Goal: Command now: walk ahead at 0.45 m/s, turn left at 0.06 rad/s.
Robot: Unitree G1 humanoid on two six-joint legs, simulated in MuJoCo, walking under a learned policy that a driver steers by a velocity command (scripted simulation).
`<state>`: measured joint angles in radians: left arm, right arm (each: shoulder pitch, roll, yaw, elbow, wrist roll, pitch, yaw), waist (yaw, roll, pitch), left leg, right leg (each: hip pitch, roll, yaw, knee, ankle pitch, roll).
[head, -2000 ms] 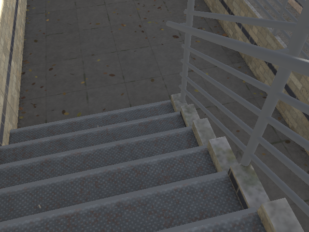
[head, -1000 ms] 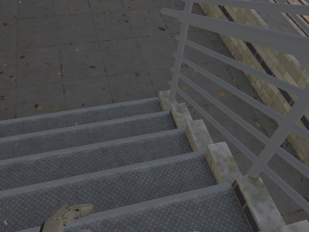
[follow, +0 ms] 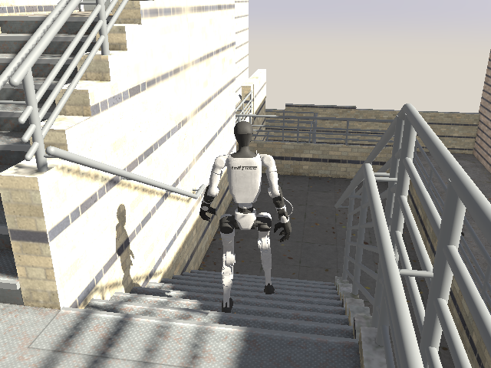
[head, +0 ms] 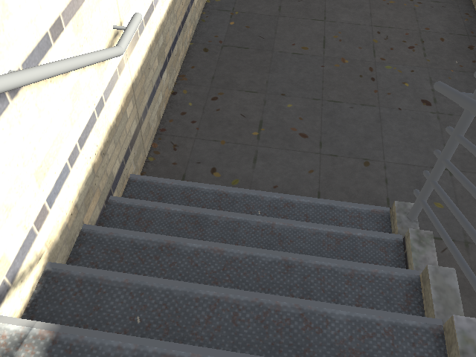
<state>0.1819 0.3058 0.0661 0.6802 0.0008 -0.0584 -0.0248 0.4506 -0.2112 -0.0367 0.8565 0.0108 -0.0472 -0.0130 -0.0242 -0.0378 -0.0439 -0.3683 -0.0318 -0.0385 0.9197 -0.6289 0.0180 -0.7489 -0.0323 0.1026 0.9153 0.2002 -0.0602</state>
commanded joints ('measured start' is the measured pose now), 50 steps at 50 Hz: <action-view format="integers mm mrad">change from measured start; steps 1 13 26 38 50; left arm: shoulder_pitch -134 157 330 250 37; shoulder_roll -37 15 6 5 -37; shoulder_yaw -18 4 -9 -3 27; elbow -114 59 193 94 40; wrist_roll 8 -3 -30 -89 -13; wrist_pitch -1 -19 3 43 43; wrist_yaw -37 -30 73 96 6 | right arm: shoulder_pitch -65 -144 -487 -32 35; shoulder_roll -155 -172 -10 -138 -36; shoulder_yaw -26 -39 -7 -41 0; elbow -62 -133 -242 -1 127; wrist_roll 18 57 -18 -17 -14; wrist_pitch -4 -7 -32 9 -56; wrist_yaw -56 -39 75 65 -30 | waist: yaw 11 -24 110 -4 34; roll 152 49 -29 184 93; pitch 33 41 107 -27 116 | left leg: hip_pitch -309 -795 -117 347 131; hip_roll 55 119 43 480 230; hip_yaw -105 -191 -1 -551 8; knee -277 708 -329 -653 -437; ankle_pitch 176 382 1259 100 569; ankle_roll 154 52 8 288 73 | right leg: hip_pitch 391 661 253 -274 -157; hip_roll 78 -357 -46 27 -6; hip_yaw -128 495 64 20 154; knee -271 -546 -265 1041 -36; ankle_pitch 254 -538 -542 -630 219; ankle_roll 29 -273 -113 33 -9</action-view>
